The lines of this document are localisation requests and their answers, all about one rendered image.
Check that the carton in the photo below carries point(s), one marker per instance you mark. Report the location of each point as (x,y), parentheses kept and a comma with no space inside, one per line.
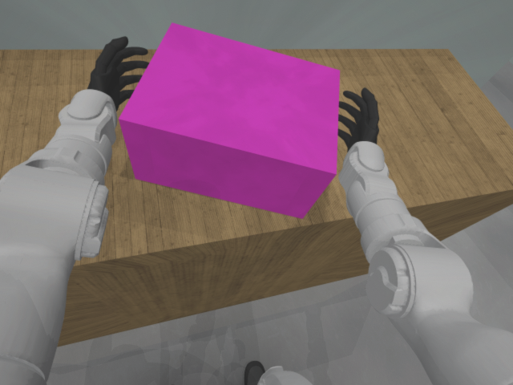
(229,120)

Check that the robot right upper arm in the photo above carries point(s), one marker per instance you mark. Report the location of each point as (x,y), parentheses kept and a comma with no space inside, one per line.
(427,293)

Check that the robot left upper arm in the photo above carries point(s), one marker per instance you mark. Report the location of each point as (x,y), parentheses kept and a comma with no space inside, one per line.
(48,220)

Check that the robot left hand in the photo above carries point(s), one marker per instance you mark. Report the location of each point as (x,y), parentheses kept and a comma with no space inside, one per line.
(109,67)

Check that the robot right forearm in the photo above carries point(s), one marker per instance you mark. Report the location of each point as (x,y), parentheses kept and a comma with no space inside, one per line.
(372,200)

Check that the right robot foot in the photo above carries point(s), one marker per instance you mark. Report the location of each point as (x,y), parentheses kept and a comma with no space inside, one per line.
(253,372)

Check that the right robot shin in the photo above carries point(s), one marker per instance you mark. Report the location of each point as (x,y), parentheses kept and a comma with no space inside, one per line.
(271,370)

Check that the robot right hand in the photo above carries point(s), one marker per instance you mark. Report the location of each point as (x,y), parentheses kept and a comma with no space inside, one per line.
(366,126)

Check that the pedestal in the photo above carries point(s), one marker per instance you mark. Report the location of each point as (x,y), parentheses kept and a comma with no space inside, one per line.
(169,253)

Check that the robot left forearm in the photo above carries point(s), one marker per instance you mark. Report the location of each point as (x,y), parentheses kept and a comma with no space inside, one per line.
(82,144)

